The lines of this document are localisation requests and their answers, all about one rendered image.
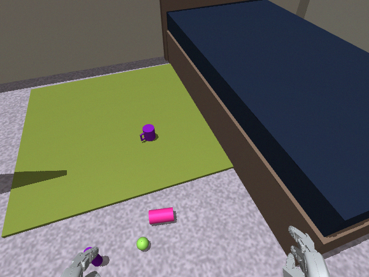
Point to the left robot hand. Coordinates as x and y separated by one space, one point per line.
80 263

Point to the bed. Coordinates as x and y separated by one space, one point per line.
289 104

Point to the right robot hand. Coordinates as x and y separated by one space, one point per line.
311 262

